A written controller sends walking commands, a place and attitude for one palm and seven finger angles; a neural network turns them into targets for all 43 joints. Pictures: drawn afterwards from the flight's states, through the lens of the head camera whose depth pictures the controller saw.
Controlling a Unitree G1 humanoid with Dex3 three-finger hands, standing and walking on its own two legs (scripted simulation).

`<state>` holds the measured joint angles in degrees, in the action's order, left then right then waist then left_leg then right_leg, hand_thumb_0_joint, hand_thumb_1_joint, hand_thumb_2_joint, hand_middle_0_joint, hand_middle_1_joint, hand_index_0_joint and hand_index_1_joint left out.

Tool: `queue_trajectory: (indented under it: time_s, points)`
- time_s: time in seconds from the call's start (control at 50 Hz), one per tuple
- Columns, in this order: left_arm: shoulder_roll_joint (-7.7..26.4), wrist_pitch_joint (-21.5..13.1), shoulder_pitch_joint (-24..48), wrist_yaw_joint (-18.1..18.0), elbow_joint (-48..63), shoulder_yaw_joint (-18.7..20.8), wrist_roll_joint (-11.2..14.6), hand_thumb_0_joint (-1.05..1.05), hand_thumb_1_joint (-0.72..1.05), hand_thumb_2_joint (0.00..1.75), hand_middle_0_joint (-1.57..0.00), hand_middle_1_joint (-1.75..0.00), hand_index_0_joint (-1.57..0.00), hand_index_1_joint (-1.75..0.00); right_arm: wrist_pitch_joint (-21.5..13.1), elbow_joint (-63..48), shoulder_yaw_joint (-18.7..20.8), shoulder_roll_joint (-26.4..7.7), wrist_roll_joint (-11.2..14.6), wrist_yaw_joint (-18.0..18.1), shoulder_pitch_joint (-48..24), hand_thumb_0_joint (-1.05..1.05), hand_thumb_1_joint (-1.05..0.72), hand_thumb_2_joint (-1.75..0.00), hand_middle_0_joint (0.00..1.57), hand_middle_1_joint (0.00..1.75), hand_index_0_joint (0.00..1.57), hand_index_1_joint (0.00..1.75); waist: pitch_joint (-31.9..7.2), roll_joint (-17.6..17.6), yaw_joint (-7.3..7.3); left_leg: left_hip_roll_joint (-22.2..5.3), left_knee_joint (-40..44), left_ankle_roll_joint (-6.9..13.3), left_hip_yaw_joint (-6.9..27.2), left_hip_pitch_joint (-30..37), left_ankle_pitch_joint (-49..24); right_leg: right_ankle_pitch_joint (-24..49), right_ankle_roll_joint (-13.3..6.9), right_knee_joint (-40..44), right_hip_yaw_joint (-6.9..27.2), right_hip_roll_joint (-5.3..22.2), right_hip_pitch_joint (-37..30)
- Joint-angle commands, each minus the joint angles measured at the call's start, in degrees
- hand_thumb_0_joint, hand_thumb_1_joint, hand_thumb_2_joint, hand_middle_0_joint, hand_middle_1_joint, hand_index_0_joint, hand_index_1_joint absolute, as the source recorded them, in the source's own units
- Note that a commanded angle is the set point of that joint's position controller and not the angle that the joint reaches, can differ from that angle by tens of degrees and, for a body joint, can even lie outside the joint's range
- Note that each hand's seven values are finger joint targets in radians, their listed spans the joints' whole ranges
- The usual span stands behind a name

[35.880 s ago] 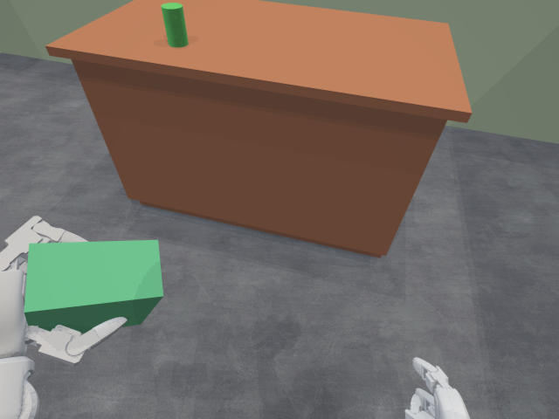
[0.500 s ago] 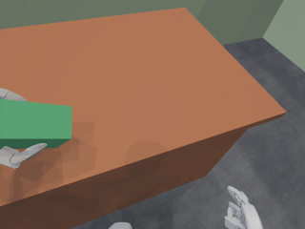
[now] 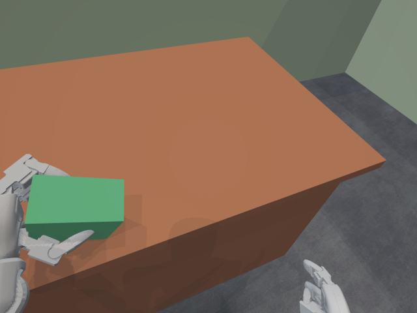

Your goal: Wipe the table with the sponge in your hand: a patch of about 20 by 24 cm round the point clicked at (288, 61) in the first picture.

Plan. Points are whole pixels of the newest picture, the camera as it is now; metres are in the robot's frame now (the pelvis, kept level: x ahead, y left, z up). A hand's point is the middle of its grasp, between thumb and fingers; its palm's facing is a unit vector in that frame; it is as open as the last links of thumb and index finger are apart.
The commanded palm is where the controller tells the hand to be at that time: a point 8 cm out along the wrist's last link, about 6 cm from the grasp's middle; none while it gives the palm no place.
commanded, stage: come to a stop and stand still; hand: left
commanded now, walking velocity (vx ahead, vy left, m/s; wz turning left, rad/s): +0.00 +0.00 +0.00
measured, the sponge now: (88, 211) +0.23 +0.22 +0.12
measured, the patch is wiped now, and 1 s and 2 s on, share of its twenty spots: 0.00 0.00 0.00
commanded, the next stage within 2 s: look again from close up in 0.36 s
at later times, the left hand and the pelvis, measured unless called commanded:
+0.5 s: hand (53, 202) +0.23 +0.26 +0.14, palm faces +0.38 -0.85 -0.38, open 10.5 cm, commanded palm +0.17 +0.29 +0.18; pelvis +0.01 +0.01 +0.00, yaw +0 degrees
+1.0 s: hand (57, 201) +0.23 +0.25 +0.15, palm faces +0.38 -0.85 -0.37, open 10.5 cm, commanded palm +0.17 +0.28 +0.18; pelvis +0.01 +0.00 +0.00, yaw +1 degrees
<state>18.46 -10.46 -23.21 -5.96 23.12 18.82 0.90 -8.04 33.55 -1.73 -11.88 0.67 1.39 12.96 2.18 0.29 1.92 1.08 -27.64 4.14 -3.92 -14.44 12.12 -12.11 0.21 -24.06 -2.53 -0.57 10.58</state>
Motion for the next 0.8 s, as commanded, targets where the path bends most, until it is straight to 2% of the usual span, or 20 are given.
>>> queue_trajectory:
  time_s: [0.0,0.02,0.1,0.14,0.2,0.24,0.3,0.32,0.38,0.4,0.42,0.48,0.5,0.52,0.6,0.62,0.64,0.7,0.72,0.78]
  points:
    - [13.1,-4.4,9.6,-1.6,17.2,7.7,0.2,0.00,0.10,1.30,-1.20,-1.60,-1.20,-1.60,-3.6,-9.7,3.0,-7.0,0.1,1.0,-7.1,0.00,-0.90,-0.90,0.20,0.30,0.20,0.30,-6.4,-5.4,-0.46,-6.9,10.1,-2.0,9.7,0.7,3.1,2.6,-1.0,2.1,3.8,2.4,-3.5]
    - [11.6,-4.7,9.1,-1.5,16.8,6.7,0.4,0.00,0.10,1.30,-1.20,-1.60,-1.20,-1.60,-3.5,-9.6,2.9,-6.9,-0.2,1.0,-6.9,0.00,-0.90,-0.90,0.20,0.30,0.20,0.30,-6.7,-6.1,-0.46,-7.0,10.4,-1.8,10.0,-0.2,4.1,2.5,-1.1,2.2,3.4,2.4,-4.5]
    - [13.2,-5.2,6.6,-1.7,19.3,8.6,0.5,0.00,0.10,1.30,-1.20,-1.60,-1.20,-1.60,-3.8,-10.0,3.2,-6.8,0.0,0.8,-6.8,0.00,-0.90,-0.90,0.20,0.30,0.20,0.30,-8.2,-7.2,-0.24,-6.4,9.3,-2.4,9.1,1.4,0.8,4.8,-1.5,2.0,3.4,2.4,-5.6]
    - [11.9,-5.5,5.2,-1.4,18.6,7.5,0.8,0.00,0.10,1.30,-1.20,-1.60,-1.20,-1.60,-3.7,-10.2,3.3,-6.8,-0.1,0.6,-6.2,0.00,-0.90,-0.90,0.20,0.30,0.20,0.30,-8.3,-7.4,-0.40,-6.7,9.3,-2.7,9.5,1.4,-1.3,5.5,-1.5,1.8,3.0,2.4,-5.8]
    - [11.6,-5.2,3.2,-1.4,17.1,7.9,0.7,0.00,0.10,1.30,-1.20,-1.60,-1.20,-1.60,-3.5,-9.8,3.4,-6.9,0.1,0.5,-6.1,0.00,-0.90,-0.90,0.20,0.30,0.20,0.30,-8.6,-6.8,-0.48,-6.6,9.1,-3.8,9.3,3.3,-5.8,6.5,-1.4,1.2,2.3,1.9,-4.8]
    - [10.5,-4.9,2.5,-1.0,15.2,6.7,1.0,0.00,0.10,1.30,-1.20,-1.60,-1.20,-1.60,-3.1,-9.8,3.6,-7.0,0.1,0.3,-5.3,0.00,-0.90,-0.90,0.20,0.30,0.20,0.30,-8.0,-4.8,-0.62,-7.1,9.1,-4.1,9.6,3.4,-7.3,6.2,-1.2,1.7,2.2,2.1,-4.6]
    - [11.0,-4.3,3.0,-1.2,14.0,7.2,0.9,0.00,0.10,1.30,-1.20,-1.60,-1.20,-1.60,-2.6,-9.6,3.3,-6.8,0.2,0.6,-6.1,0.00,-0.90,-0.90,0.20,0.30,0.20,0.30,-6.9,-3.9,-0.59,-7.1,9.7,-4.4,9.3,2.8,-5.6,5.6,-1.0,2.2,2.3,2.1,-4.0]
    - [9.5,-4.3,3.2,-0.9,13.0,5.7,1.0,0.00,0.10,1.30,-1.20,-1.60,-1.20,-1.60,-2.3,-9.4,3.4,-7.1,0.0,0.5,-5.7,0.00,-0.90,-0.90,0.20,0.30,0.20,0.30,-6.5,-3.2,-0.77,-7.1,10.2,-4.1,9.5,1.9,-3.6,5.0,-0.8,2.5,2.1,1.9,-4.2]
    - [11.0,-4.4,4.7,-1.1,15.5,6.6,0.9,0.00,0.10,1.30,-1.20,-1.60,-1.20,-1.60,-2.4,-9.9,3.7,-7.1,0.2,0.7,-5.8,0.00,-0.90,-0.90,0.20,0.30,0.20,0.30,-8.0,-2.0,-0.70,-6.7,8.5,-3.5,8.9,2.5,-4.6,7.5,-1.1,3.1,3.2,3.1,-5.9]
    - [12.2,-4.3,5.6,-1.4,17.2,7.3,0.7,0.00,0.10,1.30,-1.20,-1.60,-1.20,-1.60,-2.5,-9.8,3.4,-6.8,0.4,0.9,-7.0,0.00,-0.90,-0.90,0.20,0.30,0.20,0.30,-8.5,-2.9,-0.66,-6.3,8.5,-3.9,8.6,3.8,-5.3,7.6,-1.2,2.7,3.3,2.9,-5.0]
    - [10.8,-4.5,5.7,-1.3,16.9,6.0,1.0,0.00,0.10,1.30,-1.20,-1.60,-1.20,-1.60,-2.3,-9.6,3.2,-7.1,0.0,0.9,-6.6,0.00,-0.90,-0.90,0.20,0.30,0.20,0.30,-8.3,-4.0,-0.71,-6.1,8.9,-3.5,8.8,2.9,-4.8,7.2,-1.1,2.9,2.8,2.9,-5.5]
    - [11.7,-4.7,6.0,-1.5,20.0,6.3,1.0,0.00,0.10,1.30,-1.20,-1.60,-1.20,-1.60,-2.7,-10.0,3.6,-6.8,0.1,0.9,-6.3,0.00,-0.90,-0.90,0.20,0.30,0.20,0.30,-9.6,-5.6,-0.58,-6.4,7.5,-3.8,9.0,4.4,-9.1,9.5,-1.5,2.0,3.2,3.4,-6.4]
    - [13.4,-4.6,5.7,-1.9,20.5,8.1,0.8,0.00,0.10,1.30,-1.20,-1.60,-1.20,-1.60,-2.8,-9.8,3.3,-6.7,0.2,1.0,-7.3,0.00,-0.90,-0.90,0.20,0.30,0.20,0.30,-9.8,-6.3,-0.41,-6.3,7.4,-4.0,8.5,4.9,-9.4,9.4,-1.4,1.9,3.2,3.2,-5.8]
    - [11.4,-4.6,4.8,-1.7,19.4,6.6,1.2,0.00,0.10,1.30,-1.20,-1.60,-1.20,-1.60,-2.6,-9.6,3.1,-6.7,-0.1,1.0,-6.6,0.00,-0.90,-0.90,0.20,0.30,0.20,0.30,-9.5,-5.7,-0.49,-6.2,7.7,-3.7,8.9,4.2,-9.2,9.0,-1.3,2.2,2.6,3.0,-6.3]
    - [13.0,-4.3,2.2,-2.0,18.9,8.9,1.2,0.00,0.10,1.30,-1.20,-1.60,-1.20,-1.60,-2.4,-9.7,3.5,-6.5,0.3,1.1,-6.8,0.00,-0.90,-0.90,0.20,0.30,0.20,0.30,-10.0,-4.7,-0.47,-6.2,6.6,-4.3,8.8,4.8,-12.2,10.5,-1.6,2.2,3.0,3.4,-6.5]
    - [10.7,-4.3,1.6,-1.6,17.5,6.9,1.6,0.00,0.10,1.30,-1.20,-1.60,-1.20,-1.60,-1.9,-9.5,3.4,-6.8,0.0,0.9,-6.1,0.00,-0.90,-0.90,0.20,0.30,0.20,0.30,-9.1,-4.9,-0.70,-6.2,7.2,-4.2,8.9,4.4,-11.8,9.7,-1.5,2.5,2.5,3.2,-5.9]
    - [12.1,-4.3,1.5,-1.7,18.0,7.9,1.6,0.00,0.10,1.30,-1.20,-1.60,-1.20,-1.60,-1.9,-9.8,3.8,-6.8,0.2,1.0,-6.0,0.00,-0.90,-0.90,0.20,0.30,0.20,0.30,-9.3,-5.3,-0.65,-6.6,7.0,-4.4,9.3,4.3,-12.5,9.8,-1.5,2.5,2.6,3.5,-6.6]
    - [12.0,-3.8,0.1,-1.8,16.2,8.5,1.6,0.00,0.10,1.30,-1.20,-1.60,-1.20,-1.60,-1.5,-9.7,3.6,-6.6,0.5,1.1,-6.6,0.00,-0.90,-0.90,0.20,0.30,0.20,0.30,-8.7,-4.2,-0.67,-6.6,7.3,-4.3,8.7,4.0,-10.2,9.3,-1.5,3.1,3.0,3.7,-5.8]
    - [10.0,-3.7,-0.2,-1.4,15.0,6.5,1.9,0.00,0.10,1.30,-1.20,-1.60,-1.20,-1.60,-1.2,-9.6,3.4,-6.7,0.1,1.0,-5.9,0.00,-0.90,-0.90,0.20,0.30,0.20,0.30,-7.9,-3.1,-0.88,-6.4,7.8,-4.0,9.0,3.3,-9.3,8.9,-1.4,3.6,2.5,3.4,-5.6]
    - [11.0,-3.7,2.2,-1.4,17.2,6.5,1.7,0.00,0.10,1.30,-1.20,-1.60,-1.20,-1.60,-1.3,-10.0,3.9,-7.0,0.4,1.2,-6.1,0.00,-0.90,-0.90,0.20,0.30,0.20,0.30,-7.8,-4.8,-1.00,-6.9,8.5,-4.2,9.5,3.4,-8.1,8.1,-1.5,3.2,3.0,3.8,-5.7]
